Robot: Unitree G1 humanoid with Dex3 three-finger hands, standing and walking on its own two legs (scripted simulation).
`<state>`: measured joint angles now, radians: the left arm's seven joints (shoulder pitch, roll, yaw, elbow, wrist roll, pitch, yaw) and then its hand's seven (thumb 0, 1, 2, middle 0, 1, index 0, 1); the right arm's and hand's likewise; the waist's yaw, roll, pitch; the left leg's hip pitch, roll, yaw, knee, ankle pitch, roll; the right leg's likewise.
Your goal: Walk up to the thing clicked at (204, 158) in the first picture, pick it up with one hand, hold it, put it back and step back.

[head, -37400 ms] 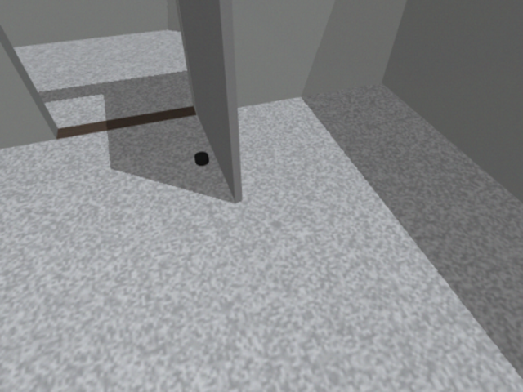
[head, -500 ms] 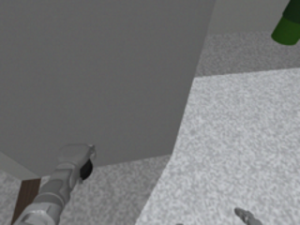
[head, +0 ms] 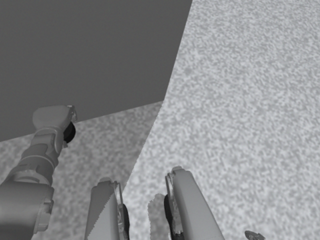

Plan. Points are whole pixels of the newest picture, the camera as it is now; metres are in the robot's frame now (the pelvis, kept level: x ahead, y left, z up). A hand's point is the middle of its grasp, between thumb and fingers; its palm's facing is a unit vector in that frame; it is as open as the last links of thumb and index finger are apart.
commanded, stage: crouch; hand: left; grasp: from above
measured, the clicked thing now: (59, 130) +0.45 +0.23 -0.16
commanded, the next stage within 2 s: lower in 1.10 s
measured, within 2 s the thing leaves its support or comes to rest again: neither
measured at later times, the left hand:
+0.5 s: hand (77, 132) +0.48 +0.21 -0.29, palm faces -0.45 -0.02 -0.89, open 9.5 cm
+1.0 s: hand (84, 132) +0.50 +0.21 -0.35, palm faces -0.45 -0.02 -0.89, open 9.4 cm
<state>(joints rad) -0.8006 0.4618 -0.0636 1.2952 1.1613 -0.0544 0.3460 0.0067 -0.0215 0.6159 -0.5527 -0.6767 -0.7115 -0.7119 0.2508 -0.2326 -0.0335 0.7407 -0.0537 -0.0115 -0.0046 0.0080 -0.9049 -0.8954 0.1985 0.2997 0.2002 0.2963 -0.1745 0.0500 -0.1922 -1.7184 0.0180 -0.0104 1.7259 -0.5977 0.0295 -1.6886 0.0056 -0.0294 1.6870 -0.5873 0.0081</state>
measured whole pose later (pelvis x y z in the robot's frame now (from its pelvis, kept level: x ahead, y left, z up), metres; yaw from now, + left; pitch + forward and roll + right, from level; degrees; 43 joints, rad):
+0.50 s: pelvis +0.00 -0.01 -0.12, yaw -2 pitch +39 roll -6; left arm -0.98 0.60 0.03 1.40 1.23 -0.11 0.39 0.00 -0.02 0.59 -0.57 -0.67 -0.73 -0.69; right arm 0.18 -0.25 0.01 0.75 -0.12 -0.07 0.10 0.00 -0.91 -0.90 0.20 0.30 0.20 0.30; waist -0.24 0.02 -0.13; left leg -2.12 0.02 -0.06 2.13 -0.68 0.02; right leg -2.08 0.01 -0.08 2.07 -0.67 -0.01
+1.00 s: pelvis -0.01 -0.01 -0.18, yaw -5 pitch +36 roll -7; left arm -1.09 0.73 0.06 1.53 1.26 -0.14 0.40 0.00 0.01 0.55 -0.56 -0.66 -0.73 -0.68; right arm 0.20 -0.27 0.08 0.75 -0.15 -0.07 0.14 0.00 -0.92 -0.90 0.20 0.30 0.20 0.30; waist -0.30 0.00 -0.03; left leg -2.28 0.04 -0.10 2.33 -0.69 0.02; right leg -2.23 0.02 -0.11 2.25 -0.65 -0.01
